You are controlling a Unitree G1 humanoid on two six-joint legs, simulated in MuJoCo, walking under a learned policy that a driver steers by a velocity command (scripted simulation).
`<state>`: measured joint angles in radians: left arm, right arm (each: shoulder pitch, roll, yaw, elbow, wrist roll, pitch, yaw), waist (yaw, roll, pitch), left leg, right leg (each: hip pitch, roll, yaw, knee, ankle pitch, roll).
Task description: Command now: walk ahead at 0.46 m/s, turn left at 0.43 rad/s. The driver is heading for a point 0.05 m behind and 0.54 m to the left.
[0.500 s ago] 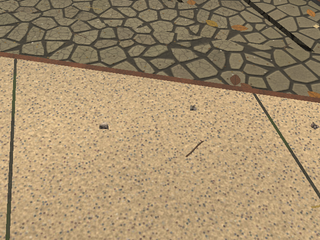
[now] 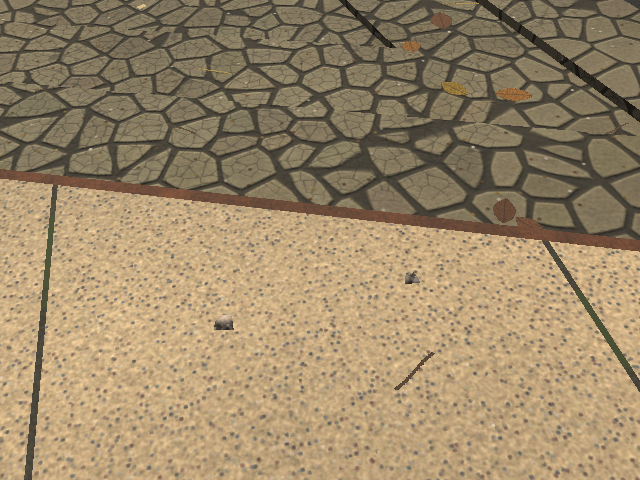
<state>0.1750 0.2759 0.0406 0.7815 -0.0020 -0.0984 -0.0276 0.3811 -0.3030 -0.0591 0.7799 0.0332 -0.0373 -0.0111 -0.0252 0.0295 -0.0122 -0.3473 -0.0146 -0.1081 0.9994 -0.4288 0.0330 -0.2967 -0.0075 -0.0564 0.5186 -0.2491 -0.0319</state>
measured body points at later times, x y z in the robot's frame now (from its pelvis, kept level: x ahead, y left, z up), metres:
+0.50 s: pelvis +0.24 +0.05 -0.02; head +0.29 +0.07 +0.43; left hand +0.23 +0.35 -0.14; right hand +0.51 -0.14 -0.10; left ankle +0.32 +0.14 -0.74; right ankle +0.11 -0.12 -0.63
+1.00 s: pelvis +0.39 +0.05 +0.00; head +0.42 +0.06 +0.45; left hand +0.38 +0.37 -0.09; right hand +0.68 -0.10 -0.10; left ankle +0.30 +0.13 -0.68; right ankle +0.50 -0.02 -0.74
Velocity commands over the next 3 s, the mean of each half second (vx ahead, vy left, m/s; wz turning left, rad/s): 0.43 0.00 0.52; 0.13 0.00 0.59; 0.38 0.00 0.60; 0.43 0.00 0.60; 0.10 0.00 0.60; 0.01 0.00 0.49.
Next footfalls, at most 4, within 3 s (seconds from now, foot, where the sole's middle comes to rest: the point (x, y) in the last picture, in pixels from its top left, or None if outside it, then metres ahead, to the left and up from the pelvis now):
0.42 left None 0.36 0.15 -0.77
0.90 right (344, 474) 0.53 0.00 -0.77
1.36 left None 0.41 0.28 -0.77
1.80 right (143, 380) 0.77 0.46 -0.77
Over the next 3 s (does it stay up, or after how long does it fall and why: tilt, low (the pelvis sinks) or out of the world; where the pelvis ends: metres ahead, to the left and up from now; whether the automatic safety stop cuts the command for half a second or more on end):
stays up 0.68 0.55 0.01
